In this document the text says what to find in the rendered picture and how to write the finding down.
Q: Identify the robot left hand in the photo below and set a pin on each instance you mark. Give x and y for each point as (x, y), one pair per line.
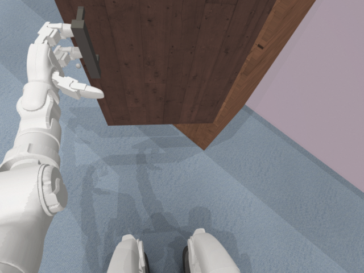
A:
(42, 62)

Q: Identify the left robot upper arm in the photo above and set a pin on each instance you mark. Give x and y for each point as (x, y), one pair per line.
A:
(29, 199)

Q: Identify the right robot shin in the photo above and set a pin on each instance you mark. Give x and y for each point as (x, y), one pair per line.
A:
(196, 269)

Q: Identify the handle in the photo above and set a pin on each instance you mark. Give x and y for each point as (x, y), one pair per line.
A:
(80, 32)

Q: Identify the cupboard door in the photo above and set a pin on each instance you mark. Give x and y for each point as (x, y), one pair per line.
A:
(167, 61)

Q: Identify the robot left forearm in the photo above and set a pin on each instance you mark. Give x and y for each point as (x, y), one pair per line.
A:
(39, 134)

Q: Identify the left robot thigh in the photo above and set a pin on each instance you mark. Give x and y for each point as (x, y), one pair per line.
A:
(128, 257)

